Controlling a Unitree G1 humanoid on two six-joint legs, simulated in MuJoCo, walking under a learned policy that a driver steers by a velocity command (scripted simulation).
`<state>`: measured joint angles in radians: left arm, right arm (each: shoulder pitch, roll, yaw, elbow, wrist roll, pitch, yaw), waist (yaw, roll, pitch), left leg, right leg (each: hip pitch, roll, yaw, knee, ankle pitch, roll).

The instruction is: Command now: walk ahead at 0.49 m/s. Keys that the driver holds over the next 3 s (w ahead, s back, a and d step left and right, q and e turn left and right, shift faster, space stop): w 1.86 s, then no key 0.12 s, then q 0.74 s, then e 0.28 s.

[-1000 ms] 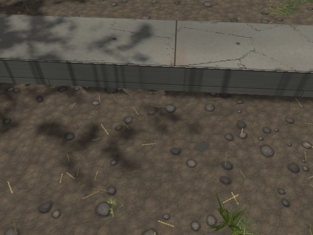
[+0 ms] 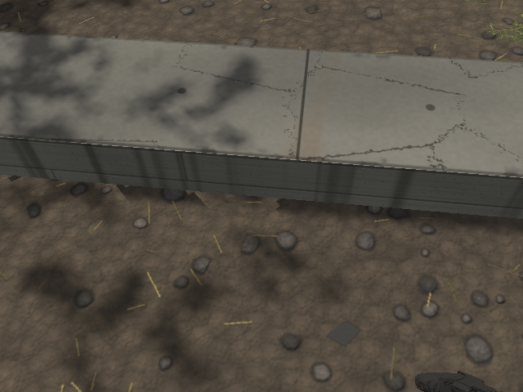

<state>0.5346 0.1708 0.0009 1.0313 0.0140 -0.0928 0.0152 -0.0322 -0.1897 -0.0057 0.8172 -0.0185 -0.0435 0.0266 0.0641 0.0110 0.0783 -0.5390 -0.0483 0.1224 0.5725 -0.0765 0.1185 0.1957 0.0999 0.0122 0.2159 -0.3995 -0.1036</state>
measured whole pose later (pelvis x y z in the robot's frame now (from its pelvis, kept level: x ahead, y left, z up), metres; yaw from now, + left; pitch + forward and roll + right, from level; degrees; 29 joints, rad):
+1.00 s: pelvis +0.54 -0.04 +0.02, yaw +1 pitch +0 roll -1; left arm 0.46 0.17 0.02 1.08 0.01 -0.11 0.00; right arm 0.05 -0.20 -0.02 0.93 -0.02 -0.05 0.02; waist 0.06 0.04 0.05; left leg -0.60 0.08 0.04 0.68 -0.03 0.03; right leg 0.04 0.09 -0.08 0.18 -0.23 -0.08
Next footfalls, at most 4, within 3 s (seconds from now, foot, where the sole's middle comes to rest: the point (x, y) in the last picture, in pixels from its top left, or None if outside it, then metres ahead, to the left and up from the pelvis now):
0.04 left None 0.19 0.06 -0.76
0.58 right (337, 368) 0.50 -0.11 -0.76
1.12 left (273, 268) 0.76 0.06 -0.76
1.80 right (357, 125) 1.15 -0.17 -0.58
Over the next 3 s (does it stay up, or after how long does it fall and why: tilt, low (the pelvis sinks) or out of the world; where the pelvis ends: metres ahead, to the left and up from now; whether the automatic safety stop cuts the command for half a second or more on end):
stays up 1.26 -0.14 0.20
